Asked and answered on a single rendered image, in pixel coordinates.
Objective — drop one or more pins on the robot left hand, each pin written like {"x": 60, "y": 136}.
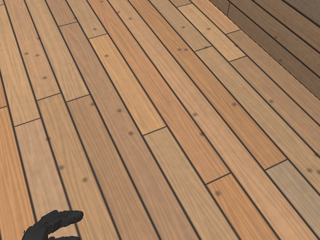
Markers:
{"x": 50, "y": 223}

